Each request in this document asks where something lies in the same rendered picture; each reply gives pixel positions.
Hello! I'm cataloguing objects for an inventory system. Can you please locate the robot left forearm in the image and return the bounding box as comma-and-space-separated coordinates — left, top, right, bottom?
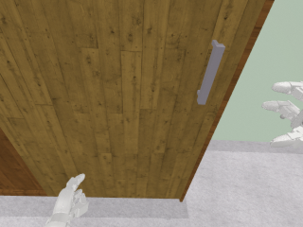
45, 213, 71, 227

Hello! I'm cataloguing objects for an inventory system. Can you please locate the right robot hand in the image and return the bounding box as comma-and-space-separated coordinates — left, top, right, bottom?
261, 81, 303, 148

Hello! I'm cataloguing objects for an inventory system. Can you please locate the left robot hand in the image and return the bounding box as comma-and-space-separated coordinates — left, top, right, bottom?
52, 173, 89, 220

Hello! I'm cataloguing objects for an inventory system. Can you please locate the wardrobe door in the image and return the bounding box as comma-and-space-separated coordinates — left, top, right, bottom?
0, 0, 266, 199
0, 128, 43, 190

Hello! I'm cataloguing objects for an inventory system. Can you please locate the handle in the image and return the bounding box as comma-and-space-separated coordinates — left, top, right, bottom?
197, 40, 225, 105

